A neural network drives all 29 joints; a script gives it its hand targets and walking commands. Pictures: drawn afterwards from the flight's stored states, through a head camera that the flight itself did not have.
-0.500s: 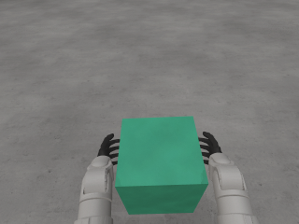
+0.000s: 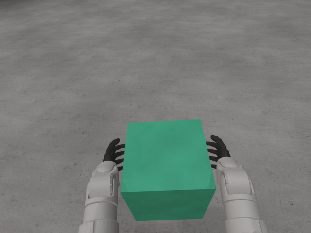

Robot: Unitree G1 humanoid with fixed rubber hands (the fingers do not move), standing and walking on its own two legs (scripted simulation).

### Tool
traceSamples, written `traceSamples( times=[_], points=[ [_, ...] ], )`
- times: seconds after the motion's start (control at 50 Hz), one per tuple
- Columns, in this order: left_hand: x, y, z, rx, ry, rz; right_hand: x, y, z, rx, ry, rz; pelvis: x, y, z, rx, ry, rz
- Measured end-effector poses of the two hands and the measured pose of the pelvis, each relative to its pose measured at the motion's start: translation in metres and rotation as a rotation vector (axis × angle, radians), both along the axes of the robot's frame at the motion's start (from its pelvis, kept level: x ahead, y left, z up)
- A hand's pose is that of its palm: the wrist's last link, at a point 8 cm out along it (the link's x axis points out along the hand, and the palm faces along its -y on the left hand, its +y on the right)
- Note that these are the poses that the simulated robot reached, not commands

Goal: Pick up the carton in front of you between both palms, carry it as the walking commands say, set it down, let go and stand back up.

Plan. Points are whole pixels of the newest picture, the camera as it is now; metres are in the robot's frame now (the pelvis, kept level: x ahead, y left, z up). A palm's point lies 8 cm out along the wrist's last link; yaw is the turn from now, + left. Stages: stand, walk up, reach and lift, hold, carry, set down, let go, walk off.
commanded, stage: hold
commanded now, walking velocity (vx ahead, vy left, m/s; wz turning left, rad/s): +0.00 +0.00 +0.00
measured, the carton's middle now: (166, 172) +0.31 +0.00 -0.04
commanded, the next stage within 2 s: set down in 0.04 s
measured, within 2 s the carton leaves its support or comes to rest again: neither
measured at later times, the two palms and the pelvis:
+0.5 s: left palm (125, 166) +0.34 +0.13 -0.03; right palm (221, 163) +0.34 -0.17 -0.04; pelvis -0.03 -0.03 -0.03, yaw +2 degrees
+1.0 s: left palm (140, 178) +0.39 +0.11 -0.22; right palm (215, 178) +0.39 -0.19 -0.23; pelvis -0.04 +0.00 -0.15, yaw +2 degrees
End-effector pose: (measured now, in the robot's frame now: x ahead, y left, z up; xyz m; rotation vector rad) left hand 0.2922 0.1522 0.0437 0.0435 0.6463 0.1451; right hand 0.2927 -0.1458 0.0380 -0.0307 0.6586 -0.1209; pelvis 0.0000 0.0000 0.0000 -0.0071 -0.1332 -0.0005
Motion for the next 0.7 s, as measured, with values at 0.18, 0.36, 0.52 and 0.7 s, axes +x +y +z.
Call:
traceSamples(
  times=[0.18, 0.36, 0.52, 0.7],
  points=[
    [0.002, -0.017, 0.0, -0.006, 0.005, 0.009, 0.002, -0.017, -0.003, 0.033, 0.005, -0.018, -0.008, -0.017, -0.002, 0.007, -0.004, 0.002],
    [0.028, -0.018, -0.02, -0.007, 0.018, 0.036, 0.035, -0.018, -0.022, 0.075, 0.018, -0.026, -0.018, -0.03, -0.014, 0.005, 0.034, 0.032],
    [0.047, -0.023, -0.088, 0.034, 0.054, 0.009, 0.05, -0.022, -0.095, 0.036, 0.051, -0.002, -0.027, -0.029, -0.031, 0.005, 0.233, 0.03],
    [0.062, -0.028, -0.192, -0.007, 0.016, 0.009, 0.058, -0.027, -0.2, 0.023, 0.013, -0.013, -0.039, -0.018, -0.075, 0.02, 0.543, 0.025]
  ],
)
